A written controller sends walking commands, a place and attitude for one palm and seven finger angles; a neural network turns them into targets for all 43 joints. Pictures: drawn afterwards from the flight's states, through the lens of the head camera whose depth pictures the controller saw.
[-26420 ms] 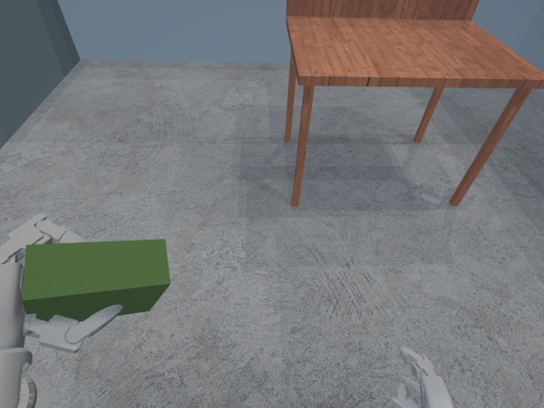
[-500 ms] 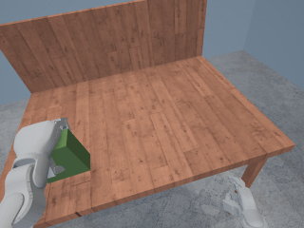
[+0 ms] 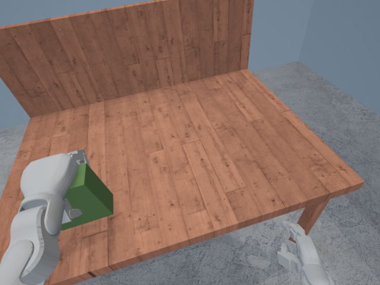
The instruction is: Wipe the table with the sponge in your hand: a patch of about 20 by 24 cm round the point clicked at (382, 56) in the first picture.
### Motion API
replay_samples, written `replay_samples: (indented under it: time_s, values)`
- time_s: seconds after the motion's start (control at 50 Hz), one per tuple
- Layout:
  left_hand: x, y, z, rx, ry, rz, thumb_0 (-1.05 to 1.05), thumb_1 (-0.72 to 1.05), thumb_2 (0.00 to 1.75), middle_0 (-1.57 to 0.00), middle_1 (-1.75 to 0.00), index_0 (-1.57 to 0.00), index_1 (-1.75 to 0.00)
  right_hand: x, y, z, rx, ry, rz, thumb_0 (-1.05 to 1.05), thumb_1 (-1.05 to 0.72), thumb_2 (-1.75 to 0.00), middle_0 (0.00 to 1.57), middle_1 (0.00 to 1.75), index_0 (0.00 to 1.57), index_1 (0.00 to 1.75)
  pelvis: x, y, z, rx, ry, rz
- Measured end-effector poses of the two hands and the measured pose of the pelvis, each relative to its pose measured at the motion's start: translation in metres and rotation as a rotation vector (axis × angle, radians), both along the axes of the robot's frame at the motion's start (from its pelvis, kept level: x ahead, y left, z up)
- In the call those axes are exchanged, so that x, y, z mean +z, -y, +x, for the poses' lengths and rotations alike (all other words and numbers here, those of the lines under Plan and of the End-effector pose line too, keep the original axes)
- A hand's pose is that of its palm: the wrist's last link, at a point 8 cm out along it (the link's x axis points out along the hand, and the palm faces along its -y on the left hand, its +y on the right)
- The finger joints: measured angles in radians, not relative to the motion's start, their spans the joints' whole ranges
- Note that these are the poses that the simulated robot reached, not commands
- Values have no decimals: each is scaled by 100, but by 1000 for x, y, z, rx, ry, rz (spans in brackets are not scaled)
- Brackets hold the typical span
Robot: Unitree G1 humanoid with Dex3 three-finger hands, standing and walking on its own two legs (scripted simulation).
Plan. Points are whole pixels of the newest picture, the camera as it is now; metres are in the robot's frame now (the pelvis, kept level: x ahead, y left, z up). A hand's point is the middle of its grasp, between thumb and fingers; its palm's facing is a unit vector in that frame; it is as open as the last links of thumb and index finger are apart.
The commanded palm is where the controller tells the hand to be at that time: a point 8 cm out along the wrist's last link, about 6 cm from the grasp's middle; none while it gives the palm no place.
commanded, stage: move the sponge above the wiping area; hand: left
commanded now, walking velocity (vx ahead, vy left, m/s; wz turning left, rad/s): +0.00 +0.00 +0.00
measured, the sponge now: (78, 203) +0.23 +0.29 +0.06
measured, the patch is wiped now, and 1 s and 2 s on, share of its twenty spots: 0.00 0.00 0.00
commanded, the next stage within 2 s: lower the sponge onto the table in 1.96 s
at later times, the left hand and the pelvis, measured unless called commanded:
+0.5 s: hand (71, 193) +0.24 +0.29 +0.10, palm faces +0.05 -0.09 -0.99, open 9.7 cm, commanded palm +0.20 +0.28 +0.16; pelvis +0.00 +0.01 +0.00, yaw +0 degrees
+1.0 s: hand (81, 196) +0.24 +0.28 +0.08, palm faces +0.01 -0.10 -0.99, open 9.7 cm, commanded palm +0.21 +0.27 +0.15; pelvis +0.00 +0.01 +0.00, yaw +0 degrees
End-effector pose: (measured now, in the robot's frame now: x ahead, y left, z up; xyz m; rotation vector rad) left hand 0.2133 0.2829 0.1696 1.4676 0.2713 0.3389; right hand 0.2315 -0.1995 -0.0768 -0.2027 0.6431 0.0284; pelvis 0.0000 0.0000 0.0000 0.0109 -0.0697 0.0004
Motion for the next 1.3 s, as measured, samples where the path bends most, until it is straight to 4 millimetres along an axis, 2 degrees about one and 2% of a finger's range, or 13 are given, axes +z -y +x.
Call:
replay_samples:
  time_s: [0.3, 0.44, 0.64, 0.86, 1.14, 1.3]
  values:
    - [-14, 0, -8, 6, -14, -26, 0, -45, 104, -79, -136, -77, -137, 2, -2, 0, -13, -17, -11, 1, -90, -90, 21, 30, 23, 33, 1, -9, 2, 3, 2, -3]
    - [-16, -3, -3, 14, -9, -21, 0, -45, 104, -79, -136, -77, -137, 2, -6, -1, -21, -19, -9, 1, -90, -90, 21, 30, 21, 32, 1, -10, 0, 4, 4, -4]
    - [-22, 2, 6, 2, -26, -26, 0, -45, 104, -79, -136, -77, -137, 3, -7, -1, -22, -20, 0, 1, -90, -90, 21, 30, 19, 31, 2, -11, -1, 2, -1, -3]
    - [-30, -1, 4, 30, -43, -29, 0, -45, 104, -79, -136, -77, -137, 3, -5, 0, -13, -23, -5, 1, -90, -90, 21, 30, 21, 31, 2, -8, 1, 5, -3, -5]
    - [-36, 9, 13, 3, -36, -30, 0, -45, 104, -79, -136, -77, -137, 2, -3, 0, -18, -22, 5, 1, -90, -90, 21, 30, 22, 32, 2, -7, 4, 1, -12, -5]
    - [-43, 3, 14, 35, -64, -32, 0, -45, 104, -79, -136, -77, -137, 3, -2, 1, -15, -28, 0, 1, -90, -90, 21, 30, 23, 33, 2, -5, 6, 3, -15, -5]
